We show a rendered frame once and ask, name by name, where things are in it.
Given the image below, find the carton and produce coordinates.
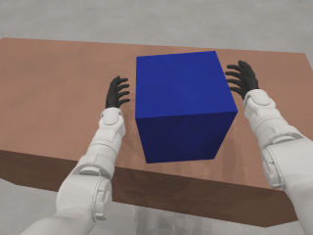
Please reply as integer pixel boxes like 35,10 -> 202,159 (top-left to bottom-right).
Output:
135,51 -> 238,164

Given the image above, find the robot left upper arm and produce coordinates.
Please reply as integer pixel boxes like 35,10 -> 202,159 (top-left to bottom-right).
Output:
20,174 -> 112,235

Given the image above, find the robot left forearm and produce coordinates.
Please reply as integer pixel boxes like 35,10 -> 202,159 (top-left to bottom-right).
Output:
56,107 -> 126,211

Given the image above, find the robot right forearm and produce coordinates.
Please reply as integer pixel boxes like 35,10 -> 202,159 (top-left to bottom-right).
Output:
243,89 -> 313,151

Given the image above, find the right robot hand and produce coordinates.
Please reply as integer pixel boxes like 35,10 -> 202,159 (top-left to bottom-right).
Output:
225,60 -> 259,100

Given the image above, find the robot right upper arm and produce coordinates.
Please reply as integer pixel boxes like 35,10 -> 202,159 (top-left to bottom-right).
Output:
260,137 -> 313,235

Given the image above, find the left robot hand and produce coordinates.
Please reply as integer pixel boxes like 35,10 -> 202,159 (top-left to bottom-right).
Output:
105,76 -> 130,109

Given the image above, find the pedestal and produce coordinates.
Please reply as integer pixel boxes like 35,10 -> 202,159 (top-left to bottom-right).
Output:
0,37 -> 313,228

